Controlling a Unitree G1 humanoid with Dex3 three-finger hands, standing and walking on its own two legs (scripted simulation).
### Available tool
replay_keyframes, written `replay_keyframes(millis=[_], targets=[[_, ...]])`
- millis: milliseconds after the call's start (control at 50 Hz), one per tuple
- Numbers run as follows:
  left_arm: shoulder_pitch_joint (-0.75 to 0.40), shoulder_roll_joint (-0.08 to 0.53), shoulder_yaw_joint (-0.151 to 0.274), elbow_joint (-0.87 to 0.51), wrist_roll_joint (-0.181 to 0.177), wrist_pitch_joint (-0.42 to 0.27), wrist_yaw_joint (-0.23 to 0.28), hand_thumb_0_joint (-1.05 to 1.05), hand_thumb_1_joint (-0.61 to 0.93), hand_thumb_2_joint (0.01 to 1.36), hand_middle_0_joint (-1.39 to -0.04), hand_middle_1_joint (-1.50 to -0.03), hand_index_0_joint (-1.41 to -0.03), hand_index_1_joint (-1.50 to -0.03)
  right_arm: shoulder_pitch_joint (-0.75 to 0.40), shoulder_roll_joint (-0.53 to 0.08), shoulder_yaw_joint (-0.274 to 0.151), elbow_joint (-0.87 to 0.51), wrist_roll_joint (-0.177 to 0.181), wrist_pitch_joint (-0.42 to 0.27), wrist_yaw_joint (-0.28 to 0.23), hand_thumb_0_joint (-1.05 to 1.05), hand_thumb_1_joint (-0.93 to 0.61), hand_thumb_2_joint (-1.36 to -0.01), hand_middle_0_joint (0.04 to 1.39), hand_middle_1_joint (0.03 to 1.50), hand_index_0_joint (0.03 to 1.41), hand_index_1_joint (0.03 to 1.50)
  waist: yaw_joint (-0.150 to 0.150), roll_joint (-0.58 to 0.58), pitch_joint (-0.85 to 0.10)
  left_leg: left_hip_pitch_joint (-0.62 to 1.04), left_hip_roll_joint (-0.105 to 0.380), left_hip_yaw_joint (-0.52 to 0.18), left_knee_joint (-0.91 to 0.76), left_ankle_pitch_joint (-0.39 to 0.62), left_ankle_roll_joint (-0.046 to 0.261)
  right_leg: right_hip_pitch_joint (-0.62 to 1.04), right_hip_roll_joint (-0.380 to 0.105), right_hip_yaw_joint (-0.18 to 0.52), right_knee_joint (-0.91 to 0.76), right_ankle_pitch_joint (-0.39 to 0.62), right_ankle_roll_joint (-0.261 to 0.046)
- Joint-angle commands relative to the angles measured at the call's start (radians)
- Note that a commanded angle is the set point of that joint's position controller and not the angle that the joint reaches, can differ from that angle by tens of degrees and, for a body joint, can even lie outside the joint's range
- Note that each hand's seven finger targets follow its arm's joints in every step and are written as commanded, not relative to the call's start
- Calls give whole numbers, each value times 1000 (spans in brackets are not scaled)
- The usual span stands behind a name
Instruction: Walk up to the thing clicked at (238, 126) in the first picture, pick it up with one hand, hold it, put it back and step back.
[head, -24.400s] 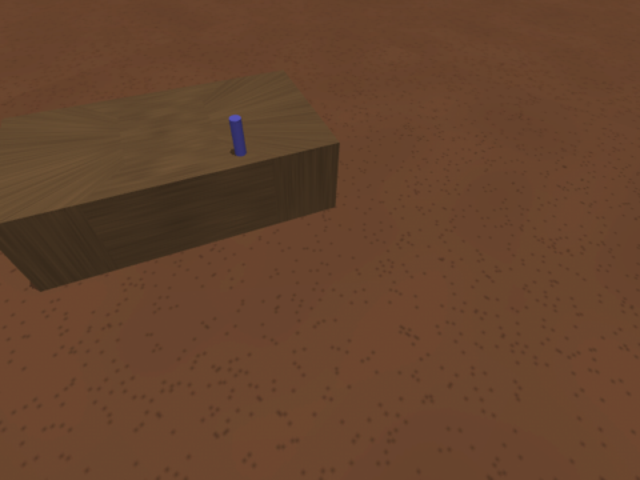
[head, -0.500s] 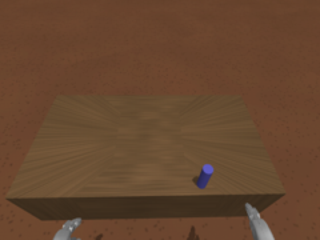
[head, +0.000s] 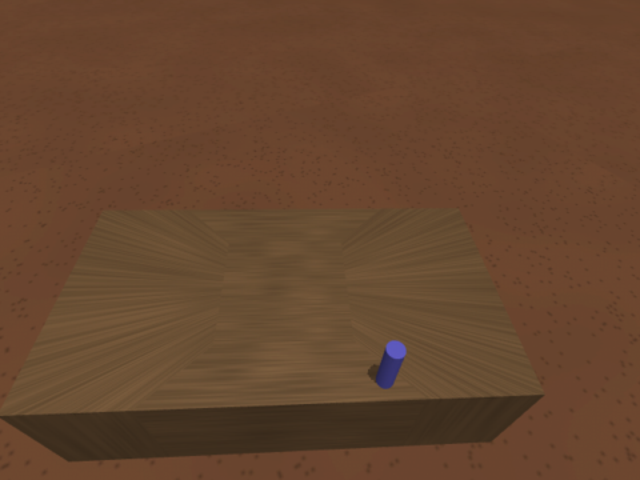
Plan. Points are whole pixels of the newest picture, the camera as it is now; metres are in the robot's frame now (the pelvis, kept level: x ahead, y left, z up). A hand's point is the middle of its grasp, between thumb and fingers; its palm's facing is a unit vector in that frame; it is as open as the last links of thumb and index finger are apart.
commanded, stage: home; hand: right
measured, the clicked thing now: (390, 365) +0.43 -0.17 -0.34
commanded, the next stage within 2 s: stand in 1.04 s
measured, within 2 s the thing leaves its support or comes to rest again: neither
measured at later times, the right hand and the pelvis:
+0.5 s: hand out of the picture +0.04 -0.24 -0.16, palm faces -0.03 +0.94 -0.35, open 17.3 cm; pelvis +0.00 +0.01 +0.00, yaw +0 degrees
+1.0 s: hand out of the picture +0.08 -0.24 -0.15, palm faces -0.03 +0.94 -0.35, open 17.3 cm; pelvis +0.01 +0.01 +0.01, yaw +0 degrees
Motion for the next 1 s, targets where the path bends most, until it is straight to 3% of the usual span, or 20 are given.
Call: replay_keyframes(millis=[0, 60, 120, 160, 180, 220, 260, 280, 320, 440, 680, 720, 780, 980], targets=[[-49, 199, 43, -39, 2, -24, 10, 0, 898, 903, -201, -304, -201, -303, -54, -196, -36, -44, 5, -24, -17, 0, 558, -46, 50, 50, 50, 50, 8, 11, -15, -33, 64, -84, -115, 61, 26, 15, -82, 98, -109, 17, -17], [-58, 208, 42, -20, 5, -22, 8, 0, 898, 903, -201, -304, -201, -304, -51, -203, -36, -24, 5, -17, -16, 0, 530, -62, 53, 54, 53, 54, 7, -13, 28, -56, 54, -80, -124, -12, 28, -22, -79, 107, -141, -82, -13], [-78, 214, 40, -13, 0, -25, 5, 0, 898, 903, -201, -304, -201, -304, -30, -194, -30, -9, 6, -18, -10, 0, 560, -44, 50, 49, 50, 49, -6, -6, 24, -45, 58, -80, -127, -16, 31, -31, -88, 117, -150, -100, -15], [-78, 210, 37, -9, 0, -22, 2, 0, 898, 903, -201, -304, -201, -304, -39, -205, -32, -4, 5, -17, -9, 0, 547, -52, 51, 51, 51, 51, -1, 10, 48, -83, 55, -89, -147, -92, 30, -45, -80, 111, -149, -146, -11], [-80, 207, 38, -8, -3, -22, -1, 0, 898, 903, -201, -304, -201, -304, -49, -215, -34, -6, 4, -19, -10, 0, 575, -35, 48, 47, 48, 47, 1, 40, 26, -74, 64, -95, -153, -99, 36, -30, -78, 108, -133, -103, -16], [-57, 204, 35, 6, -1, -21, -2, 0, 898, 903, -201, -304, -201, -304, -61, -209, -29, -5, 6, -17, -8, 0, 528, -62, 53, 54, 53, 54, 13, 16, 49, -106, 63, -108, -167, -154, 36, -41, -72, 101, -133, -137, -12], [-69, 207, 35, 9, -1, -20, -6, 0, 898, 903, -201, -305, -201, -304, -51, -214, -27, -1, 5, -19, -8, 0, 547, -51, 51, 51, 51, 51, 6, 31, 35, -119, 70, -116, -184, -179, 36, -30, -68, 97, -114, -114, -13], [-65, 205, 34, 12, -1, -22, -5, 0, 898, 903, -201, -305, -201, -304, -63, -221, -29, -2, 7, -19, -8, 0, 545, -53, 51, 51, 51, 52, 11, 39, 23, -117, 71, -120, -185, -175, 38, -10, -71, 95, -109, -97, -13], [-60, 207, 32, 20, -2, -26, -4, 0, 898, 903, -201, -305, -201, -304, -76, -217, -28, -3, 10, -26, -8, 0, 551, -49, 50, 50, 50, 50, 11, 11, -11, -60, 77, -117, -170, -76, 40, -15, -79, 94, -101, -44, -18], [-73, 207, 25, 31, -7, -29, -1, 0, 898, 903, -201, -305, -201, -305, -82, -217, -26, 12, 14, -30, -7, 0, 531, -60, 52, 54, 52, 54, 2, 16, -21, -29, 77, -105, -155, 35, 40, 9, -91, 94, -102, 37, -20], [-81, 211, 22, 46, -9, -32, 0, 0, 898, 903, -201, -304, -201, -303, -112, -221, -24, 29, 19, -25, -4, 0, 531, -61, 53, 54, 53, 54, 1, 8, -4, -11, 74, -97, -162, 56, 36, 4, -95, 90, -124, 45, -13], [-85, 215, 23, 47, -9, -35, 1, 0, 898, 903, -201, -304, -201, -304, -120, -222, -25, 27, 20, -26, -2, 0, 532, -60, 52, 54, 53, 54, -1, -2, -30, 16, 80, -98, -155, 107, 38, 16, -102, 89, -125, 73, -14], [-90, 207, 22, 49, -12, -34, -2, 0, 898, 903, -201, -304, -201, -303, -125, -218, -22, 32, 18, -27, -3, 0, 541, -56, 52, 53, 52, 53, 2, 16, -13, 2, 78, -97, -167, 91, 34, 17, -101, 88, -125, 68, -14], [-116, 218, 29, 43, -15, -38, -1, 0, 897, 903, -201, -302, -201, -303, -140, -232, -26, 38, 20, -27, -1, 0, 543, -55, 52, 53, 52, 53, 1, 21, -48, 19, 84, -94, -165, 177, 31, 63, -111, 84, -125, 149, -16]])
